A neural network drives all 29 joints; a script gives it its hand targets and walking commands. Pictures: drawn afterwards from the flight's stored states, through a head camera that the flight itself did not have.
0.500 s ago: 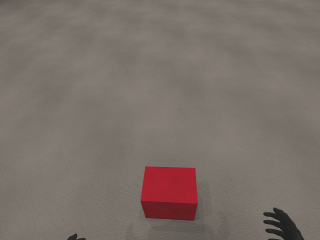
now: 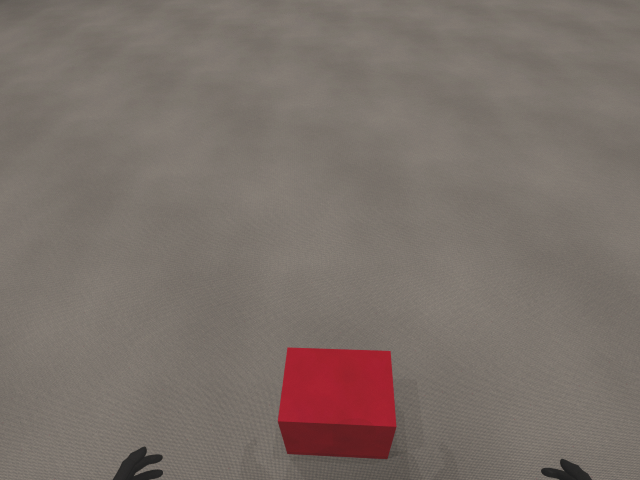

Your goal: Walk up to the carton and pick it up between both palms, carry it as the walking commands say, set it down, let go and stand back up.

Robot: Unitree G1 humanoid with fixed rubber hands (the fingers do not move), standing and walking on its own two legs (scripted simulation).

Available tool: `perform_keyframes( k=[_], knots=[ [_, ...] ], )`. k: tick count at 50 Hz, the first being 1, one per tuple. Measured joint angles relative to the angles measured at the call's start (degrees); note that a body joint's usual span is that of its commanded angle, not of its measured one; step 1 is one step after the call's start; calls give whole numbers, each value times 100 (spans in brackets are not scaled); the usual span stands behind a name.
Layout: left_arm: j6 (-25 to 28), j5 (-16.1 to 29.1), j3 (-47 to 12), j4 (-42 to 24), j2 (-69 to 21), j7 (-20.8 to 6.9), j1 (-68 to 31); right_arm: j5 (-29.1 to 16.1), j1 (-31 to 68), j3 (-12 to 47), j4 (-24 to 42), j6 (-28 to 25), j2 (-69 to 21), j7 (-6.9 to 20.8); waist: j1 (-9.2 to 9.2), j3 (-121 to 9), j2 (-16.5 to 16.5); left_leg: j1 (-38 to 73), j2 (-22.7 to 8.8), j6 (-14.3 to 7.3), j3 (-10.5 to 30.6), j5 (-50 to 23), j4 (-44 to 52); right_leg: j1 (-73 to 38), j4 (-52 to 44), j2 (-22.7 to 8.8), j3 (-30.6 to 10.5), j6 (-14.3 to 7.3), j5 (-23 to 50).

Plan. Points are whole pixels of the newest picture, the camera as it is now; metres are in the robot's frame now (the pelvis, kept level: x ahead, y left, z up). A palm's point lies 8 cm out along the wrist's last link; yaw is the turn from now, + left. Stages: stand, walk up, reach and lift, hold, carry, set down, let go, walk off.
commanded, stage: stand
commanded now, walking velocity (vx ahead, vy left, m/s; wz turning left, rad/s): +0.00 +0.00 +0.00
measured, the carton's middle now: (337, 403) +0.48 -0.02 -0.62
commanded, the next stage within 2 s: none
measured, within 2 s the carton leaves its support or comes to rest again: neither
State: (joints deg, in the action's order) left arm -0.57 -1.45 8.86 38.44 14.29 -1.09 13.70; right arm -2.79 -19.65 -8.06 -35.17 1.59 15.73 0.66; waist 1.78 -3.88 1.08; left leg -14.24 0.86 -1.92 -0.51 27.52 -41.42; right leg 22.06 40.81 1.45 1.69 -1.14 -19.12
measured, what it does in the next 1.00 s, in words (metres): stands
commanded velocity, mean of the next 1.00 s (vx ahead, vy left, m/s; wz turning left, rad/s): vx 0.00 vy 0.00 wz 0.00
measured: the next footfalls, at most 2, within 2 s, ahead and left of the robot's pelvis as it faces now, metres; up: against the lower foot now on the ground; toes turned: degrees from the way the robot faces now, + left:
none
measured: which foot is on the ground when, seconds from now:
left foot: down 0.00-1.00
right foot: down 0.00-1.00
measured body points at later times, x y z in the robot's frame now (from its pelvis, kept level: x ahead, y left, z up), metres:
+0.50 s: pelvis -0.01 +0.00 +0.00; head -0.04 -0.01 +0.45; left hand +0.11 +0.28 -0.09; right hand +0.09 -0.30 -0.09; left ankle -0.06 +0.10 -0.71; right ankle +0.03 -0.11 -0.71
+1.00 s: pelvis -0.02 -0.01 +0.00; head -0.06 -0.02 +0.45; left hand +0.11 +0.28 -0.09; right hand +0.07 -0.31 -0.09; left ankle -0.06 +0.10 -0.71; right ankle +0.03 -0.11 -0.71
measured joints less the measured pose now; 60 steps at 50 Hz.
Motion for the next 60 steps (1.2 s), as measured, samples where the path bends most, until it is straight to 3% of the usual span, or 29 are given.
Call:
perform_keyframes(
  k=[60],
  knots=[
    [200, 0, -1, 491, 65, 45, 120, 1, 0, 0, -515, -234, 205, -49, 0, -22, 3, -1, -3, 70, -3, -210, 0, 1, 0, -1, 0, -68, 207]
  ],
)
